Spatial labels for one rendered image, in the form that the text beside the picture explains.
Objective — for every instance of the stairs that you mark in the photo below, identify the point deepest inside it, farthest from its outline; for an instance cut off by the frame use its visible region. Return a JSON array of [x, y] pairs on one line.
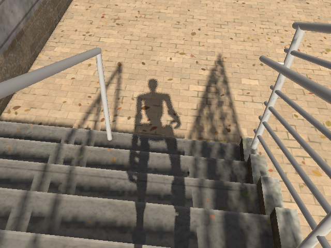
[[73, 188]]

